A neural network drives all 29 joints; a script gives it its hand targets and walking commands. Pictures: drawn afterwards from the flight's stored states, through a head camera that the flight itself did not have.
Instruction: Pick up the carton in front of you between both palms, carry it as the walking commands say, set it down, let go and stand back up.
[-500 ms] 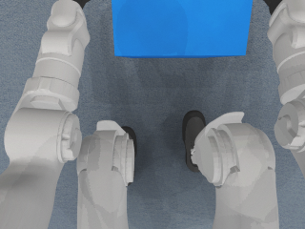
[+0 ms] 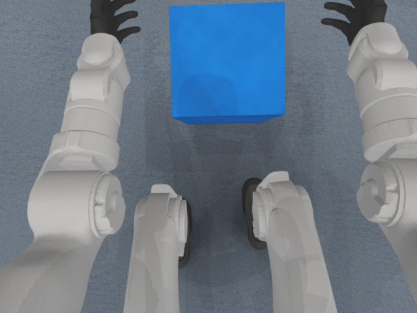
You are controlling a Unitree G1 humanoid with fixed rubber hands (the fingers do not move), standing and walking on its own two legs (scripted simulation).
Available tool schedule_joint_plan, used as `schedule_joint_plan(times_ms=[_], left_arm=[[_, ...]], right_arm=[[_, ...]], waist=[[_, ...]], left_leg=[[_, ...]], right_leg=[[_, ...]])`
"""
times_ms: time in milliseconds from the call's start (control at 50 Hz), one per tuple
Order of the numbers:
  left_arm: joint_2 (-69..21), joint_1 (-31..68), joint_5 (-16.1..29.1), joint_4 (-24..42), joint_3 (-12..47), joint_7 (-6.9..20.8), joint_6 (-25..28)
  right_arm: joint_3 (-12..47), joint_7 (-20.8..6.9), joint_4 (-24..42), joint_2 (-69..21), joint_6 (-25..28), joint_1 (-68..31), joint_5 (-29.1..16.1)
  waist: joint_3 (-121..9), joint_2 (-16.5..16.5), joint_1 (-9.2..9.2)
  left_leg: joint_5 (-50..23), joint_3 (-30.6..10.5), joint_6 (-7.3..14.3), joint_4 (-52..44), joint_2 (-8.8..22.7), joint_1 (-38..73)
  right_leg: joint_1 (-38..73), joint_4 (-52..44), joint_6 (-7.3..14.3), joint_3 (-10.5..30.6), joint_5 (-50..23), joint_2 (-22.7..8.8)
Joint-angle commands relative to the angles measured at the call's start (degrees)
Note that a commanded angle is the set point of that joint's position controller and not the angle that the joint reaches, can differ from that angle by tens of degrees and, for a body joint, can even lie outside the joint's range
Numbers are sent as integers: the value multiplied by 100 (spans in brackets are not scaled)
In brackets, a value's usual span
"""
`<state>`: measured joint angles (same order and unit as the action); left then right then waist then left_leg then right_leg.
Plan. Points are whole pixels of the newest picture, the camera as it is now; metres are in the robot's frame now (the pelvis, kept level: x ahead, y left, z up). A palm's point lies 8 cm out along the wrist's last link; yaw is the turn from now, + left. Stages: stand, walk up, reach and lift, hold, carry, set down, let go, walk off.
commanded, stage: set down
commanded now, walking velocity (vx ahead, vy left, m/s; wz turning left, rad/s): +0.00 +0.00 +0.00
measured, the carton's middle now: (224, 77) +0.53 -0.06 -0.33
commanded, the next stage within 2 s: let go in 0.60 s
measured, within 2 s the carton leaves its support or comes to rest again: neither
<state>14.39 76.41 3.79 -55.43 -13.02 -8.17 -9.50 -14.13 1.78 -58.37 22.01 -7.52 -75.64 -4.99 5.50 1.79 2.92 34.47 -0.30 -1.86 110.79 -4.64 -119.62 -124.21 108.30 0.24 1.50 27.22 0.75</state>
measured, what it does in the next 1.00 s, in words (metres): rises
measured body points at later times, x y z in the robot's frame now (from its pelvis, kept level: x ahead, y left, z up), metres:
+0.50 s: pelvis +0.03 +0.00 +0.14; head +0.34 -0.04 +0.46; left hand +0.57 +0.13 +0.03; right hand +0.54 -0.27 +0.03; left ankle +0.09 +0.12 -0.42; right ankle +0.12 -0.12 -0.42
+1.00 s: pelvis +0.08 -0.02 +0.26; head +0.32 -0.04 +0.63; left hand +0.48 +0.16 +0.14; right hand +0.44 -0.28 +0.14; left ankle +0.09 +0.12 -0.42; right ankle +0.12 -0.12 -0.42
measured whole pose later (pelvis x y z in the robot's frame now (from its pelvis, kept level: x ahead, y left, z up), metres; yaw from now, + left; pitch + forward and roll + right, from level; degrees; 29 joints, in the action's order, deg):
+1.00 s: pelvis +0.08 -0.02 +0.26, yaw -2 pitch +36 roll +2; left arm 8.2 30.5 -4.4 -34.9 -11.7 -2.0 -6.2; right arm -13.5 -5.0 -37.1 14.0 -5.4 -31.2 3.5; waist -3.4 0.6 2.2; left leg 19.4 -3.6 -1.8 48.8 -2.3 -65.1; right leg -69.0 48.3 1.3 1.9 14.9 2.0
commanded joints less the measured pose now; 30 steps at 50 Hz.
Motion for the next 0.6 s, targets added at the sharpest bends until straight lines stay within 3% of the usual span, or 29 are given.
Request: schedule_joint_plan(times_ms=[0, 200, 580], left_arm=[[587, 1253, -34, 812, -47, 8, 75], [560, 787, -4, 1673, 21, 59, -193], [264, -56, -426, 1363, -315, 398, 64]], right_arm=[[-124, -19, 849, 724, 49, -1261, 59], [-265, -180, 1668, 757, -279, -759, 63], [-602, -443, 1344, 306, 22, -1, 550]], waist=[[-6416, -316, 146], [-7359, -203, 161], [-6399, -199, 82]], left_leg=[[-1130, 529, -28, -1356, -180, 2115], [-1823, 544, -75, -2325, -251, 3195], [-2225, 268, -135, -4673, -99, 4437]], right_leg=[[4663, -1018, -178, -433, -1793, 167], [5782, -1986, -161, -458, -2590, 269], [7019, -4249, -192, -256, -2902, 196]])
